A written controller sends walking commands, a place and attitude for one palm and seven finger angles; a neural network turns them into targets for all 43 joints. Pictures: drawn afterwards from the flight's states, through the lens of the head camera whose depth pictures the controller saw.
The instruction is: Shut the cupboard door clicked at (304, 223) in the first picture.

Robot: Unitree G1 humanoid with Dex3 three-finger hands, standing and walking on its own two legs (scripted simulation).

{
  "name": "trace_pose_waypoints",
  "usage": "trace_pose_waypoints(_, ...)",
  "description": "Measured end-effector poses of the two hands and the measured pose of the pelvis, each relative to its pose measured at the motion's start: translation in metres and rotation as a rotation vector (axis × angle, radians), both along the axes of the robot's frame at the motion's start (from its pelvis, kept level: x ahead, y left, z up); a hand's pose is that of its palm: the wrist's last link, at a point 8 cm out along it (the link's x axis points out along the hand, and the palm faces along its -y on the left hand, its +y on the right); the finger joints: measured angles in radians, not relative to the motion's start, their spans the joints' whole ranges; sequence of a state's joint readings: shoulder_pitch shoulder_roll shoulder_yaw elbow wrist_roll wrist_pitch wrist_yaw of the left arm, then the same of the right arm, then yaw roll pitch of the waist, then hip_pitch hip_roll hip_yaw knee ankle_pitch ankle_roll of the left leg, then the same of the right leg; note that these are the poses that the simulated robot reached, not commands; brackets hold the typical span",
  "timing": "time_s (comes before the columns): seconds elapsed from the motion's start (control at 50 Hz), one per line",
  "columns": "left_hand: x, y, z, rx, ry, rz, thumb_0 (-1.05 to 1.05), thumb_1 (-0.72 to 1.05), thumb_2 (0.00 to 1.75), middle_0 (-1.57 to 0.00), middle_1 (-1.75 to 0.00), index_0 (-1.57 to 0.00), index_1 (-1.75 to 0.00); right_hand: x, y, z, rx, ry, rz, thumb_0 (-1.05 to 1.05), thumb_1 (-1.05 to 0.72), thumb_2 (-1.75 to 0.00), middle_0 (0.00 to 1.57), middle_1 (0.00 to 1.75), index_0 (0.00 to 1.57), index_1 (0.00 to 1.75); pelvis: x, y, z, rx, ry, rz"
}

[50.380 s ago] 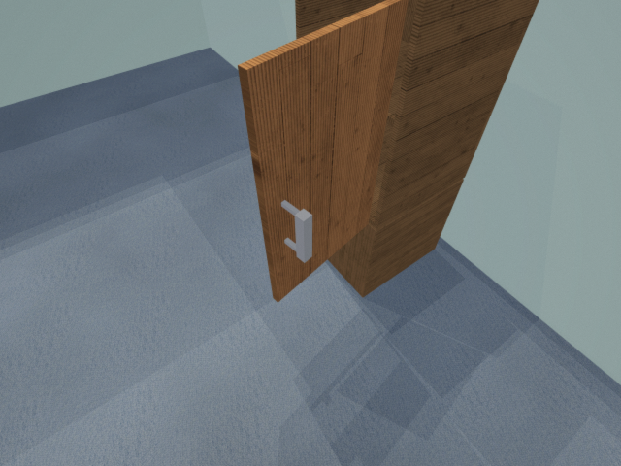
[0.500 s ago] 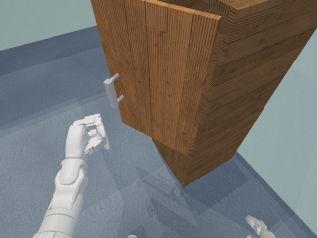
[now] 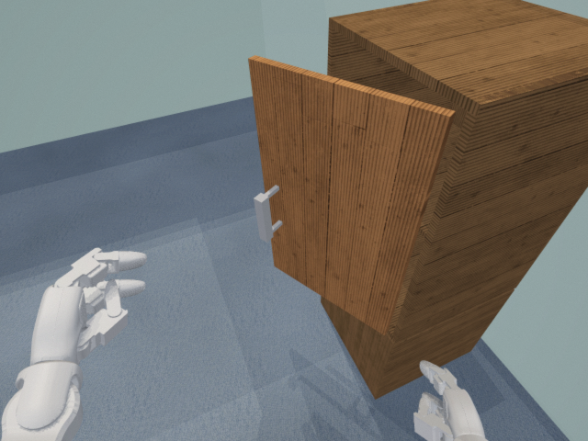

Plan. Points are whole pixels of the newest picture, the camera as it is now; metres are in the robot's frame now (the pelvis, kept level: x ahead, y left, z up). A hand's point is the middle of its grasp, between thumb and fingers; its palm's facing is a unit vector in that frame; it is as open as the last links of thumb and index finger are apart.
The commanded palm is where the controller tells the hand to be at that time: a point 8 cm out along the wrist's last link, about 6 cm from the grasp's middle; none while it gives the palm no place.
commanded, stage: draw the hand back to the body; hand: left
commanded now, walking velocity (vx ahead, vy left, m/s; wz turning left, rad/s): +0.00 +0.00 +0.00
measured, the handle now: (270, 213) +0.61 +0.13 -0.09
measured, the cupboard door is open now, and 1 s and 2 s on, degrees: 29 29 29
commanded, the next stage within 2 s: step back with the hand held close in 0.54 s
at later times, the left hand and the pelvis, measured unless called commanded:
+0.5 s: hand (70, 336) +0.18 +0.25 +0.15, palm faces +0.42 -0.82 -0.39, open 7.4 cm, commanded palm +0.13 +0.29 +0.17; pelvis -0.02 -0.01 +0.00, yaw +0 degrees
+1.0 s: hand (72, 324) +0.19 +0.25 +0.15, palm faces +0.35 -0.79 -0.50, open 7.5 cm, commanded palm +0.13 +0.29 +0.17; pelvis -0.02 +0.00 +0.00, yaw -1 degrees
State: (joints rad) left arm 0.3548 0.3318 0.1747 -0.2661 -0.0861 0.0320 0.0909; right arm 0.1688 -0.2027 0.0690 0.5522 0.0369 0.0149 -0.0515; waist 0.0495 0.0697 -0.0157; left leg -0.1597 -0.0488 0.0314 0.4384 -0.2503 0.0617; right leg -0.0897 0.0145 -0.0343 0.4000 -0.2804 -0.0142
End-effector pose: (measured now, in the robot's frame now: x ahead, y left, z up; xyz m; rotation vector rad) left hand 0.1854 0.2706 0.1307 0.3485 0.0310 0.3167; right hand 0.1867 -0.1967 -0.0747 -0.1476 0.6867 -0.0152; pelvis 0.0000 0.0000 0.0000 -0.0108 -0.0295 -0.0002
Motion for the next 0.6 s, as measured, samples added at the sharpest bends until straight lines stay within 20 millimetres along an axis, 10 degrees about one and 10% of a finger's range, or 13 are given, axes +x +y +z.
trace_pose_waypoints(0.22,-0.046,0.033,0.052,0.176,-0.117,0.108,0.02,0.89,0.90,-0.36,-0.47,-0.36,-0.47,-0.026,-0.018,-0.011,-0.017,0.025,-0.042,0.01,-0.91,-0.90,0.20,0.30,0.20,0.30,-0.005,0.002,0.001,-0.001,-0.021,-0.004)
trace_pose_waypoints(0.6,-0.049,0.013,0.044,0.130,-0.146,0.080,0.02,0.89,0.90,-0.22,-0.31,-0.21,-0.30,-0.028,-0.038,0.001,-0.042,-0.049,-0.068,0.01,-0.91,-0.90,0.20,0.30,0.20,0.30,-0.015,-0.012,0.001,0.003,-0.038,-0.009)
